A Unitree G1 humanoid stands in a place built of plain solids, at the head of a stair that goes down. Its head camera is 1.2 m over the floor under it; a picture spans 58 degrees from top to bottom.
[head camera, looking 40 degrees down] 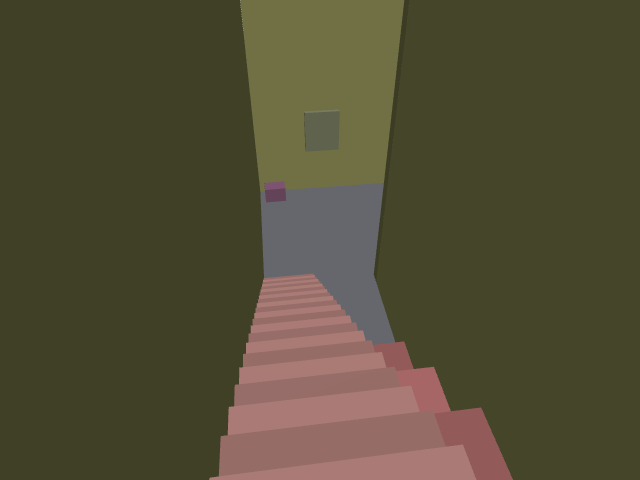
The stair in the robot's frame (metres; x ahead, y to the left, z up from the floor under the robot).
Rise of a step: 0.19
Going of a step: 0.23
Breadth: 0.90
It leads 7 degrees to the left of straight ahead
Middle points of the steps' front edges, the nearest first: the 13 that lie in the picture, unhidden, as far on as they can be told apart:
0.67 -0.07 -0.37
0.90 -0.04 -0.56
1.13 -0.01 -0.75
1.37 0.02 -0.93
1.60 0.05 -1.12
1.83 0.08 -1.31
2.06 0.11 -1.50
2.30 0.14 -1.68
2.53 0.17 -1.87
2.76 0.20 -2.06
3.00 0.23 -2.25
3.23 0.26 -2.43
3.46 0.29 -2.62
